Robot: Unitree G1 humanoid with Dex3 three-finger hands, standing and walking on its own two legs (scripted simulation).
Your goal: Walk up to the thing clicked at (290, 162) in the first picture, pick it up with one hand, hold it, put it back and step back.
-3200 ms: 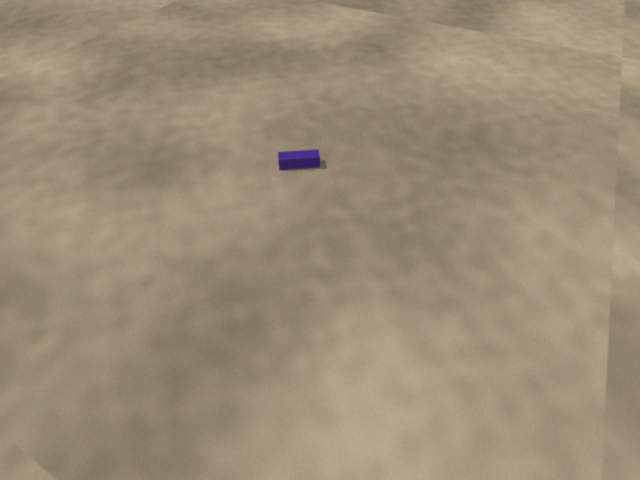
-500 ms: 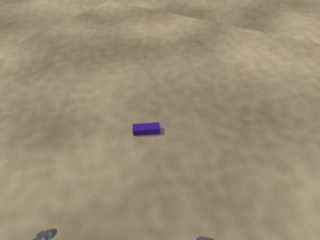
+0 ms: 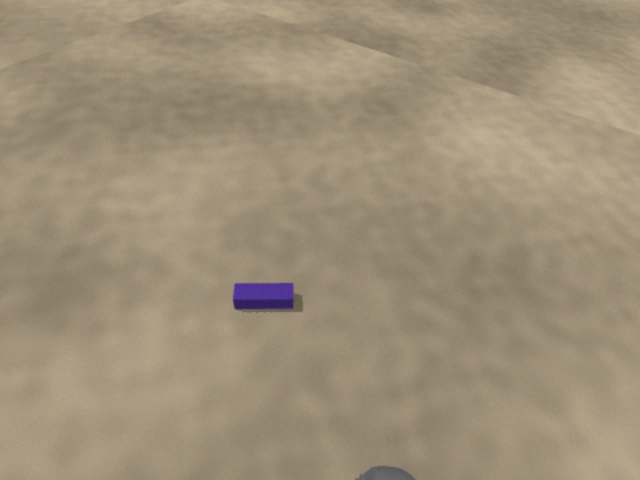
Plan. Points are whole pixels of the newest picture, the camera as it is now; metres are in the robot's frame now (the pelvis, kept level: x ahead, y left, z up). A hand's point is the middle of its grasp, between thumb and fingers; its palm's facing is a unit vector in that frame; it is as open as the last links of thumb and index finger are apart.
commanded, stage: walk up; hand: left
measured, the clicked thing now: (264, 296) +0.82 +0.17 -0.73
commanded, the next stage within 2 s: none
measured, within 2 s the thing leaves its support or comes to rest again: neither
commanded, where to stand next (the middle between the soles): +0.40 -0.08 m, yaw +4 degrees
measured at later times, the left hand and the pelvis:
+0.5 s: hand (198, 443) +0.19 +0.17 -0.11, palm faces +0.04 -0.91 -0.40, open 7.3 cm; pelvis +0.17 -0.11 +0.01, yaw +2 degrees
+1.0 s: hand (222, 363) +0.32 +0.17 -0.15, palm faces +0.03 -0.92 -0.40, open 7.3 cm; pelvis +0.29 -0.11 -0.01, yaw +4 degrees
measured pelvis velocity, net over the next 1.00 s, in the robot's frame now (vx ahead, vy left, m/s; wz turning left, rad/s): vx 0.29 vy -0.11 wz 0.07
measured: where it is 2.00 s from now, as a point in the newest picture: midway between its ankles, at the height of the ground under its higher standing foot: (345, 453)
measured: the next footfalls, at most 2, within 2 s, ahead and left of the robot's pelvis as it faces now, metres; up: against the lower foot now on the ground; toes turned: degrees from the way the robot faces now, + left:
right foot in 0.24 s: +0.21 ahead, -0.21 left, +0.00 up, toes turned -4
left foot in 0.70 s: +0.37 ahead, +0.02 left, +0.00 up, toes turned +9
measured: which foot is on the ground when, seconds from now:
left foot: down 0.00-0.24, up 0.26-0.68, down 0.70-1.00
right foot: up 0.00-0.22, down 0.24-0.70, up 0.72-1.00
